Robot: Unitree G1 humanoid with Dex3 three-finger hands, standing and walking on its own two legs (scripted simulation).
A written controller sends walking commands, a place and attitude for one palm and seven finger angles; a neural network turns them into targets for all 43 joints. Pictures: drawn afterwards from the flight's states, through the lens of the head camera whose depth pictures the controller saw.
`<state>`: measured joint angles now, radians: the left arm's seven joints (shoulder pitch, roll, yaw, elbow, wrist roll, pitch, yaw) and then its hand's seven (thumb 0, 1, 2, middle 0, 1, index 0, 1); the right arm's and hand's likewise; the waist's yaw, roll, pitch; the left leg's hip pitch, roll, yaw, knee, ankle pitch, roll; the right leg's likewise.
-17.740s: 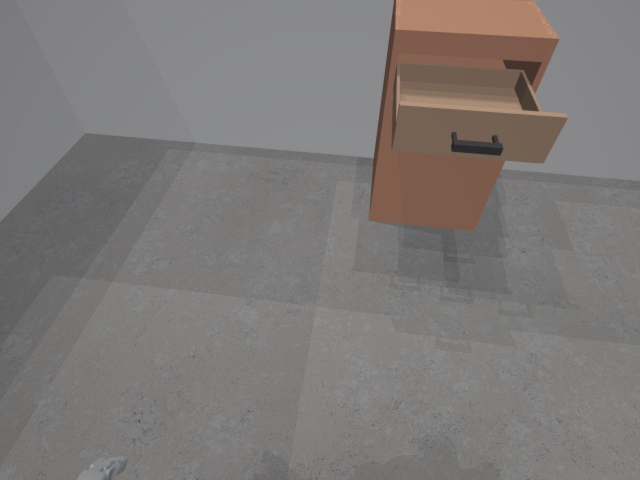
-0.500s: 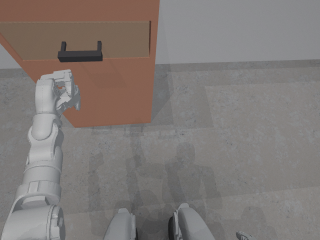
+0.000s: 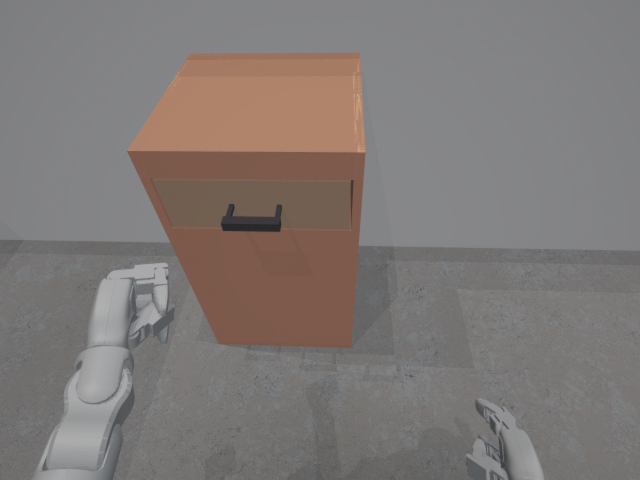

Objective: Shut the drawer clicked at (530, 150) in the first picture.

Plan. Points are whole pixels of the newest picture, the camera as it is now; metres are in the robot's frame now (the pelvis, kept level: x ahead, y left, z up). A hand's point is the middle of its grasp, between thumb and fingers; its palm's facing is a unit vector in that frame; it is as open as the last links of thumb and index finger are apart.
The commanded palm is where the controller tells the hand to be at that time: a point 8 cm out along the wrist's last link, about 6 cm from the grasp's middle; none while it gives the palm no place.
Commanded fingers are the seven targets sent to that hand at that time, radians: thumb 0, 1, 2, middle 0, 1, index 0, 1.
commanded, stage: draw the hand back to the body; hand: left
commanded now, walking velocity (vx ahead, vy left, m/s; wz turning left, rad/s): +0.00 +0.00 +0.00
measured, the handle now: (253, 216) +0.63 +0.19 -0.10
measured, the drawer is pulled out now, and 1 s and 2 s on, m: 0.00 0.00 0.00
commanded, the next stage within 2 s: step back with the hand held close in 0.58 s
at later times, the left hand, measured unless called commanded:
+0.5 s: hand (45, 373) +0.17 +0.23 +0.19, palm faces +0.42 -0.80 -0.43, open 3.2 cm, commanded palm +0.13 +0.27 +0.19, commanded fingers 0.00 0.90 0.90 -1.40 -1.60 -1.40 -1.60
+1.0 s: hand (44, 387) +0.16 +0.24 +0.17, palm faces +0.32 -0.81 -0.50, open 3.2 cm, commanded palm +0.10 +0.28 +0.19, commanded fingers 0.00 0.90 0.90 -1.40 -1.60 -1.40 -1.60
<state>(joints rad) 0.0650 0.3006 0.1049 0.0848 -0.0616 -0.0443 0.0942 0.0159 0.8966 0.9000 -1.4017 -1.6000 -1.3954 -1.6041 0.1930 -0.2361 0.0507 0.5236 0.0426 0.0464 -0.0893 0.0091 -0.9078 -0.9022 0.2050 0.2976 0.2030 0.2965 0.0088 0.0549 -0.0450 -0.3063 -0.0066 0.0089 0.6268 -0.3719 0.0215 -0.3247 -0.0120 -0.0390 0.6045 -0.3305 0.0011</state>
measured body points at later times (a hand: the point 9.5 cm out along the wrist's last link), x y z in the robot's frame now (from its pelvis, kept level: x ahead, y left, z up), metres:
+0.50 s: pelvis +0.00 -0.01 +0.01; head -0.03 -0.05 +0.46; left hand +0.14 +0.27 +0.21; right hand +0.20 -0.23 -0.07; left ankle -0.03 +0.10 -0.73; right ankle -0.01 -0.12 -0.73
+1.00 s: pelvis -0.03 +0.00 +0.02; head -0.01 -0.02 +0.47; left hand +0.14 +0.28 +0.20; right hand +0.14 -0.25 -0.08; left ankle -0.03 +0.10 -0.73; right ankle -0.01 -0.12 -0.73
